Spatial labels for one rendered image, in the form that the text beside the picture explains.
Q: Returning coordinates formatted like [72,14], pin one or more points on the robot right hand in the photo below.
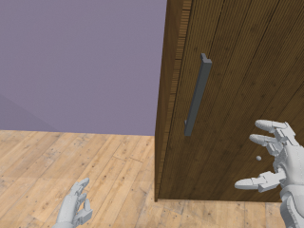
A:
[288,154]

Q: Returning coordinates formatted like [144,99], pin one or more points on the robot right forearm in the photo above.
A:
[292,207]

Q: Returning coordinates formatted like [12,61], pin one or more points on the robot left hand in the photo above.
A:
[68,211]

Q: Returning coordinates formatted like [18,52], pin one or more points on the handle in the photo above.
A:
[204,71]

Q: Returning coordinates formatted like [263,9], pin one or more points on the wardrobe door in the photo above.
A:
[257,74]

